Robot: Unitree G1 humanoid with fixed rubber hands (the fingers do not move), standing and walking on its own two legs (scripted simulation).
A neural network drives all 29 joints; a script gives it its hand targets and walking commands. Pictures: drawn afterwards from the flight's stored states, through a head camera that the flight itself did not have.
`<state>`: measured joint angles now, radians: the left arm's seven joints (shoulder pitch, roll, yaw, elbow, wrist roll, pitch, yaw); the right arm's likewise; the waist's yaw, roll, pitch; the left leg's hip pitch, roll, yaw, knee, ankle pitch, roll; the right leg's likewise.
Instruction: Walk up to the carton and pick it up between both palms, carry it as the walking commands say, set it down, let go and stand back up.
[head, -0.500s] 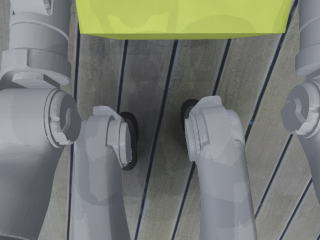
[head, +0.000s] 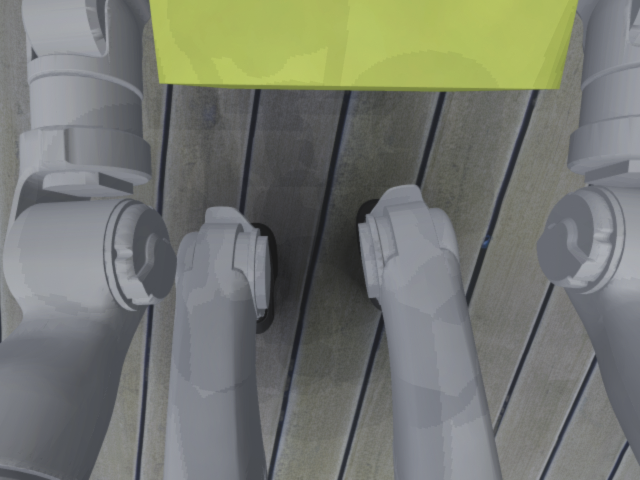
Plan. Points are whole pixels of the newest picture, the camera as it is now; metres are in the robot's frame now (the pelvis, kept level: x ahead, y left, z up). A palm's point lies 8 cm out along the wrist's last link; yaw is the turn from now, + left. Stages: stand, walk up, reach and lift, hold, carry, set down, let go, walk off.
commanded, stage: reach and lift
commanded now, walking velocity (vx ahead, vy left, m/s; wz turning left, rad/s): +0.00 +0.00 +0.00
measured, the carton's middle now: out of the picture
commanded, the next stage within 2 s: none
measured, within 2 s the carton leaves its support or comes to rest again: neither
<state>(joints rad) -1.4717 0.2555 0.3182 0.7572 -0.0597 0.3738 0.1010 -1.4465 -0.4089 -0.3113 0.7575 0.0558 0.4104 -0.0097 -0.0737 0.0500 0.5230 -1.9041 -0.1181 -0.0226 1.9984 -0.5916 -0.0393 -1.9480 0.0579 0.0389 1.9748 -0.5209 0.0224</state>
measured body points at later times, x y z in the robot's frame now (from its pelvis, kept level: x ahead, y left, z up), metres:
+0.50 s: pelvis -0.02 +0.00 +0.05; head +0.34 -0.04 +0.31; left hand +0.58 +0.12 -0.06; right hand +0.54 -0.26 -0.07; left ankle +0.12 +0.12 -0.41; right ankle +0.14 -0.12 -0.41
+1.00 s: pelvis -0.02 +0.00 +0.11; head +0.32 -0.04 +0.39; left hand +0.56 +0.12 +0.01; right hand +0.52 -0.25 +0.01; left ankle +0.12 +0.12 -0.41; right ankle +0.14 -0.12 -0.41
